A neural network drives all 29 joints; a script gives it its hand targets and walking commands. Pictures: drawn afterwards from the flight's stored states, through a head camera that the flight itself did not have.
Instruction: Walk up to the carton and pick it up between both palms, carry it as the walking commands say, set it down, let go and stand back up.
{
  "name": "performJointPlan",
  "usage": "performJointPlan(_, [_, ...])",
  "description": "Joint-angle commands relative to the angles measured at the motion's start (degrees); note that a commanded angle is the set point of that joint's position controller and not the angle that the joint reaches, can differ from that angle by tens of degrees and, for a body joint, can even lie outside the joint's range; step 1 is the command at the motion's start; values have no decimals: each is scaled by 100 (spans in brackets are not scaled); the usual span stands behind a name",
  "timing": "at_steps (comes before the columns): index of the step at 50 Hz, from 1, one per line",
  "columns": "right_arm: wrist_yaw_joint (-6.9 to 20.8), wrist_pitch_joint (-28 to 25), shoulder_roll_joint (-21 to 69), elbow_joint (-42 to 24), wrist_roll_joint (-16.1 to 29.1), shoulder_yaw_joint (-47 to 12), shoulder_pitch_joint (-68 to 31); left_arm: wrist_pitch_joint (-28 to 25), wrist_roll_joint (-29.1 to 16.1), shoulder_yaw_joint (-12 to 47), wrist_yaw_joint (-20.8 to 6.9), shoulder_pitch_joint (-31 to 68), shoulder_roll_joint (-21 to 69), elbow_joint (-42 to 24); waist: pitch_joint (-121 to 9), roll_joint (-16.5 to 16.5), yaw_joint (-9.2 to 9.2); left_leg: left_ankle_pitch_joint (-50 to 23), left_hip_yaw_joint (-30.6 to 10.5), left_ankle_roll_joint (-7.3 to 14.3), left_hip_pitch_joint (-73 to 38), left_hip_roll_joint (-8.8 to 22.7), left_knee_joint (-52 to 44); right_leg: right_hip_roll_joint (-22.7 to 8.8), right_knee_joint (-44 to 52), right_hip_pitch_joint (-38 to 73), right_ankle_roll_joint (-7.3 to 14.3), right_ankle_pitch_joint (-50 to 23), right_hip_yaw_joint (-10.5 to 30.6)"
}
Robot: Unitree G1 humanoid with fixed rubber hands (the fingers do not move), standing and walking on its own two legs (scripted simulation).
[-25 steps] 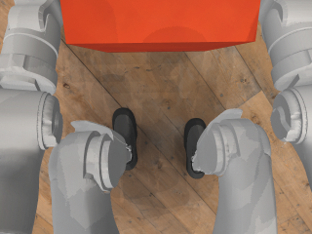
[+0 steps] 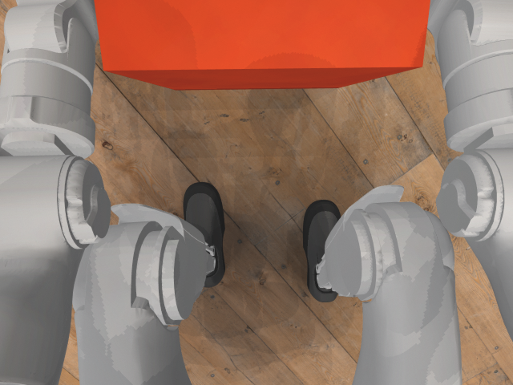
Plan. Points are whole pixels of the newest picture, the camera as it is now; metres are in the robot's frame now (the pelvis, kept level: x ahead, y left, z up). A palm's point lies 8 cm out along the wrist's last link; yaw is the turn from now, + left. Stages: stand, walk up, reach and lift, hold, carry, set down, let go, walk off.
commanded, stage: reach and lift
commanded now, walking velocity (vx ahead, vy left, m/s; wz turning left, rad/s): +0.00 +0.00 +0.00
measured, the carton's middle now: out of the picture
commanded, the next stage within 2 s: none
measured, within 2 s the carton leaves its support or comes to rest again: leaves its support in 0.16 s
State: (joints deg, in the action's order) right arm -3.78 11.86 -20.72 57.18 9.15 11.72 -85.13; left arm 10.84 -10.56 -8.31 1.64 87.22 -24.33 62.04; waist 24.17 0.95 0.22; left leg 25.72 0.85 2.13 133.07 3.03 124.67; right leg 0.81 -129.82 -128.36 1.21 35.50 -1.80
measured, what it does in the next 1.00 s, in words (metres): rises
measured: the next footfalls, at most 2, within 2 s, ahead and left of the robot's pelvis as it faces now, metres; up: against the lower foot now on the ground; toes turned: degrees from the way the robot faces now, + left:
none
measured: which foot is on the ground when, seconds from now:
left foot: down 0.00-1.00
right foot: down 0.00-1.00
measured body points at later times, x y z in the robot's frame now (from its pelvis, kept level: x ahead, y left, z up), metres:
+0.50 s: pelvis +0.01 +0.00 +0.04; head +0.35 +0.01 +0.33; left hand +0.58 +0.19 -0.08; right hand +0.58 -0.18 -0.08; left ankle +0.14 +0.12 -0.32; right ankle +0.10 -0.11 -0.32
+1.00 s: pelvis +0.01 +0.00 +0.08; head +0.34 +0.01 +0.39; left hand +0.56 +0.19 -0.02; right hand +0.56 -0.18 -0.02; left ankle +0.14 +0.12 -0.32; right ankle +0.10 -0.11 -0.32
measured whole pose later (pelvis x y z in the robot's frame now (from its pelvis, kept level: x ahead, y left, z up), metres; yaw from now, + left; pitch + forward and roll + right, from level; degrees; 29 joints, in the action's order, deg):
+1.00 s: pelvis +0.01 +0.00 +0.08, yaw -1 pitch +45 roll -1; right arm -0.7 21.5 -13.1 42.2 -1.4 22.6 -69.8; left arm 21.6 0.4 -18.5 0.4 72.1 -15.2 45.8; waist 0.6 0.6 0.1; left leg 25.1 0.3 1.2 128.4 1.3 108.0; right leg 1.5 -112.1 -124.2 0.2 33.3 -1.0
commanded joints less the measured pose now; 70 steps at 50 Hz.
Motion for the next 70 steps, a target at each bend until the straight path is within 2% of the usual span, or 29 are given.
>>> performJointPlan(1, [1562,49,5173,-1403,555,-1944,-3496,15,-536,1588,-1405,3476,5224,-1532,-7823,-81,20,-1401,114,45,-4696,-576,-417,387,1375,2614,-9,-1500,-34])
performJointPlan(7, [1432,50,5487,-2034,714,-2194,-3582,15,-688,1864,-1305,3641,5453,-2303,-9311,-106,113,-2303,96,59,-5358,-631,-471,475,1410,3139,-33,-2348,-37])
performJointPlan(10, [1367,38,5595,-2143,729,-2222,-3495,29,-655,1891,-1269,3551,5556,-2458,-9490,-167,122,-2529,72,64,-5431,-656,-562,505,1505,3099,-41,-2566,-6])
performJointPlan(15, [1370,87,5715,-1907,460,-1955,-3243,106,-415,1645,-1289,3230,5735,-2238,-8862,-150,102,-2168,92,44,-4859,-697,-836,516,1743,2822,-28,-2316,33])
performJointPlan(19, [1487,225,5751,-1608,106,-1577,-3041,239,-116,1313,-1349,2970,5859,-1899,-8167,-147,29,-1658,91,46,-4573,-730,-1088,522,1968,2312,-11,-1748,-20])
performJointPlan(23, [1631,410,5792,-1610,-91,-1402,-2983,400,85,1098,-1415,2931,5889,-1902,-8187,-117,32,-1416,136,40,-4616,-751,-1282,527,2142,2283,-18,-1492,-88])
performJointPlan(32, [1749,667,6067,-2191,34,-1750,-3037,636,10,1397,-1464,3048,6106,-2543,-9429,-65,92,-1889,194,0,-5183,-778,-1468,557,2331,2956,-111,-1987,-148])
performJointPlan(39, [1754,759,6217,-2387,18,-1841,-2716,763,27,1577,-1471,2767,6348,-2745,-9750,-182,19,-2196,143,-44,-5406,-820,-1667,598,2538,3027,-119,-2270,-120])
performJointPlan(45, [1833,814,6264,-2289,-158,-1688,-2454,838,222,1430,-1479,2458,6501,-2626,-9480,-240,-16,-2079,106,-67,-5395,-860,-1957,621,2800,2848,-109,-2130,-134])
performJointPlan(55, [1961,952,6354,-2239,-356,-1510,-2336,987,510,1163,-1522,2280,6617,-2554,-9413,-160,1,-1712,111,-49,-5473,-909,-2463,650,3272,2978,-132,-1860,-164])
performJointPlan(70, [2120,1159,6529,-2334,-509,-1404,-1960,1213,723,1102,-1660,1931,6873,-2686,-9655,-179,-55,-1596,115,-43,-5979,-966,-3147,689,3946,3470,-158,-1849,-166])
